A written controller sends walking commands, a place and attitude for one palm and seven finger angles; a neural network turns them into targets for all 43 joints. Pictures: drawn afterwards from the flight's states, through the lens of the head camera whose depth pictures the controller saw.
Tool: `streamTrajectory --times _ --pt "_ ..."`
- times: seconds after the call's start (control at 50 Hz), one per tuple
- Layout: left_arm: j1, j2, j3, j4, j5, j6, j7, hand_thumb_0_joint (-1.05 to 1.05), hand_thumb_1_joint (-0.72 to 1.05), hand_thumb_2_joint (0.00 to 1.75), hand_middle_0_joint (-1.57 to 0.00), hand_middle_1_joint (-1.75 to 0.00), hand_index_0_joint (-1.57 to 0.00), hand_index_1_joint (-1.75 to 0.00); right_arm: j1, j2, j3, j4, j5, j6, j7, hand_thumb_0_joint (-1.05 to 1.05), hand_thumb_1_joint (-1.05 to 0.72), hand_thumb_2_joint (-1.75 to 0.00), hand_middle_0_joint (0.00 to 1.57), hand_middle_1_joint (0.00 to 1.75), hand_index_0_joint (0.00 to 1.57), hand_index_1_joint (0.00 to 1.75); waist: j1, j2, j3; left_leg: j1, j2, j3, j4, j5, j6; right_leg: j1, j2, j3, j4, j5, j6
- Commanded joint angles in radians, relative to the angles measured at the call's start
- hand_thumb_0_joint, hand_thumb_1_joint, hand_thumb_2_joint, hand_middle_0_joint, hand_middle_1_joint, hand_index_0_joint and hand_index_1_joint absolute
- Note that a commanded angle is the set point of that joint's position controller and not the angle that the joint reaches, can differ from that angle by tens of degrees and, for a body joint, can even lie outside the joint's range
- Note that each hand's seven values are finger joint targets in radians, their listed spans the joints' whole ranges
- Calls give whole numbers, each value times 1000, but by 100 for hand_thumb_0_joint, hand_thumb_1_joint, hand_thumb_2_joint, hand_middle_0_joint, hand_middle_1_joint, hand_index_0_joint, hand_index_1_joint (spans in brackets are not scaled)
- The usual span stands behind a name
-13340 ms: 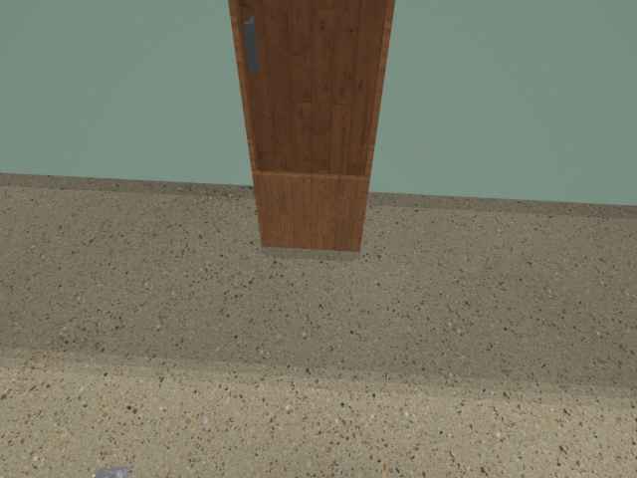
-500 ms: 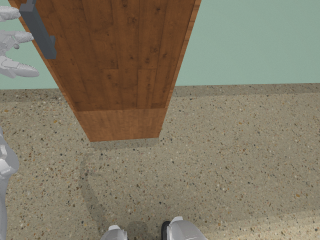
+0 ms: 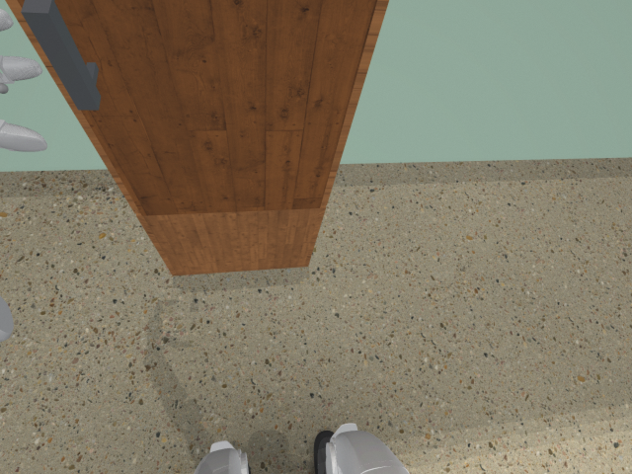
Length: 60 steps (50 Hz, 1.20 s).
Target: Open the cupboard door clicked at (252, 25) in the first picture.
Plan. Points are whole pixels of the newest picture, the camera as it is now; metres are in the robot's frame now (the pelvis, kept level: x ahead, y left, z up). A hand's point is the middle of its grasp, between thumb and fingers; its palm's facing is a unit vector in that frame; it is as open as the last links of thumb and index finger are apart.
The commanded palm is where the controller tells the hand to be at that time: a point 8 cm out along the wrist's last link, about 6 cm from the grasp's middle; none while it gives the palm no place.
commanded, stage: slide the fingers in behind the handle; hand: left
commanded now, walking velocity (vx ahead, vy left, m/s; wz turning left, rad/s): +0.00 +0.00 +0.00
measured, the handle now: (70, 46) +0.58 +0.22 +0.12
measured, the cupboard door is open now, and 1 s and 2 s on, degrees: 0 0 0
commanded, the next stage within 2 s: close the thumb around the handle in 1.62 s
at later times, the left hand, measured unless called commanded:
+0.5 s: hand (36, 82) +0.53 +0.24 +0.12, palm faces -0.02 -1.00 +0.03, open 14.0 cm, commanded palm +0.51 +0.29 +0.12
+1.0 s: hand (71, 85) +0.53 +0.21 +0.12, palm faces -0.03 -1.00 +0.02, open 14.0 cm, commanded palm +0.51 +0.25 +0.12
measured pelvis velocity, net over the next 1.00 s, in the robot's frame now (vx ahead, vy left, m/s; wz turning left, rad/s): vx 0.01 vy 0.00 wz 0.00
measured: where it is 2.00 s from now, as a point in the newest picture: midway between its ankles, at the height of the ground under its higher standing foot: outside the picture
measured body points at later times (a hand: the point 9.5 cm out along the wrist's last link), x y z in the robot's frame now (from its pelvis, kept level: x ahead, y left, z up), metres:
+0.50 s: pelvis +0.00 +0.00 +0.00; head +0.13 +0.03 +0.43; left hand +0.53 +0.30 +0.12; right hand -0.03 -0.26 -0.10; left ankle -0.02 +0.10 -0.70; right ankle +0.01 -0.13 -0.70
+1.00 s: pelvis +0.01 +0.00 +0.00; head +0.12 +0.02 +0.44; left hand +0.52 +0.26 +0.12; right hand -0.02 -0.27 -0.10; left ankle -0.02 +0.10 -0.70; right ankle +0.01 -0.13 -0.70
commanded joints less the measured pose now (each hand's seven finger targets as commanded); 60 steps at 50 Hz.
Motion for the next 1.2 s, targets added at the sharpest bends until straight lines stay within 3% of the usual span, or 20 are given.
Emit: streamTrajectory --times 0.0,0.04,0.06,0.12,0.16,0.26,0.34,0.4,0.5,0.54,0.56,0.58,0.66,0.8,0.88,0.92,0.98,1.06,1.1,1.18 --pt "-450 318 43 -248 -15 -72 22 0 -50 30 -30 -120 -30 -120 201 -186 -71 -34 -10 -11 -14 0 -90 -90 20 30 20 30 8 257 -499 389 -36 -65 -60 509 15 169 43 39 -35 347 -15" --pt "-451 272 19 -292 -13 -85 35 0 -50 30 -30 -120 -30 -120 204 -180 -75 -35 -15 -13 -9 0 -90 -90 20 30 20 30 8 285 -526 440 -31 -72 -56 570 8 153 46 32 -29 360 -19" --pt "-431 289 40 -293 -14 -87 41 0 -50 30 -30 -120 -30 -120 204 -181 -77 -34 -15 -13 -5 0 -90 -90 20 30 20 30 16 283 -537 459 -25 -77 -55 589 2 147 48 28 -29 356 -17" --pt "-400 255 25 -232 -21 -67 50 0 -50 30 -30 -120 -30 -120 197 -183 -77 -37 -11 -11 -3 0 -90 -90 20 30 20 30 3 186 -467 384 -29 -68 -64 512 14 160 49 28 -39 337 -11" --pt "-441 228 0 -222 -22 -55 55 0 -50 30 -30 -120 -30 -120 194 -183 -74 -34 -10 -14 -4 0 -90 -90 20 30 20 30 -10 212 -445 370 -32 -64 -72 480 16 152 46 31 -43 327 -11" --pt "-443 261 21 -245 -2 -67 81 0 -50 30 -30 -120 -30 -120 202 -180 -72 -39 -14 -21 -2 0 -90 -90 20 30 20 30 1 204 -474 366 -32 -67 -70 489 15 172 44 34 -32 336 -13" --pt "-428 208 6 -270 -14 -90 86 0 -50 30 -30 -120 -30 -120 209 -176 -78 -37 -18 -24 5 0 -90 -90 20 30 20 30 0 205 -498 410 -28 -70 -62 549 10 167 47 32 -28 364 -16" --pt "-439 194 -3 -234 -17 -79 85 0 -50 30 -30 -120 -30 -120 204 -176 -77 -29 -16 -23 6 0 -90 -90 20 30 20 30 -8 179 -459 371 -30 -68 -68 489 13 161 47 30 -32 334 -11" --pt "-431 204 -3 -240 -1 -69 97 0 -50 30 -30 -120 -30 -120 207 -173 -76 -33 -16 -25 5 0 -90 -90 20 30 20 30 3 200 -460 361 -33 -65 -69 503 14 171 43 32 -27 349 -14" --pt "-448 184 -5 -291 -6 -85 107 0 -50 30 -30 -120 -30 -120 214 -170 -82 -31 -19 -28 9 0 -90 -90 20 30 20 30 -1 218 -502 406 -31 -67 -59 553 12 170 45 33 -23 375 -15" --pt "-438 212 17 -288 -4 -89 111 0 -50 30 -30 -120 -30 -120 214 -172 -83 -31 -19 -27 10 0 -90 -90 20 30 20 30 9 229 -511 412 -30 -67 -57 560 8 169 45 35 -23 374 -15" --pt "-435 171 -7 -277 -11 -88 111 0 -50 30 -30 -120 -30 -120 212 -169 -83 -29 -19 -26 11 0 -90 -90 20 30 20 30 -4 200 -499 410 -29 -69 -59 552 9 165 48 31 -24 372 -14" --pt "-421 195 23 -289 -20 -91 115 0 -50 30 -30 -120 -30 -120 209 -171 -85 -30 -19 -25 13 0 -90 -90 20 30 20 30 10 198 -521 391 -33 -61 -62 549 13 213 46 37 -22 404 -15" --pt "-383 108 -21 -333 -23 -85 135 0 -50 30 -30 -120 -30 -120 201 -161 -93 -35 -20 -24 22 0 -90 -90 20 30 20 30 17 210 -517 429 -32 -61 -66 601 10 210 47 32 -29 422 -16" --pt "-397 42 -56 -345 -35 -85 149 0 -50 30 -30 -120 -30 -120 193 -157 -97 -24 -19 -26 26 0 -90 -90 20 30 20 30 3 199 -486 449 -27 -65 -68 596 9 176 48 27 -35 398 -14" --pt "-388 43 -51 -299 -35 -75 161 0 -50 30 -30 -120 -30 -120 189 -160 -95 -22 -18 -28 26 0 -90 -90 20 30 20 30 0 149 -429 388 -33 -59 -80 521 14 186 45 27 -40 375 -12" --pt "-415 44 -59 -278 -14 -74 186 0 -50 30 -30 -120 -30 -120 185 -155 -91 -23 -18 -33 24 0 -90 -90 20 30 20 30 0 164 -413 360 -40 -57 -85 484 15 187 40 33 -36 360 -14" --pt "-443 77 -33 -318 1 -108 216 0 -50 30 -30 -120 -30 -120 190 -153 -93 -22 -23 -45 26 0 -90 -90 20 30 20 30 8 175 -489 383 -41 -57 -72 508 14 211 38 44 -23 385 -14" --pt "-441 1 -84 -276 0 -107 217 0 -50 30 -30 -120 -30 -120 185 -146 -92 -15 -22 -50 29 0 -90 -90 20 30 20 30 -8 149 -454 370 -43 -53 -72 472 14 191 38 42 -29 364 -11" --pt "-452 57 -41 -258 -1 -99 215 0 -50 30 -30 -120 -30 -120 190 -154 -93 -19 -19 -54 24 0 -90 -90 20 30 20 30 -4 108 -485 327 -49 -46 -77 434 21 247 36 53 -29 376 -9"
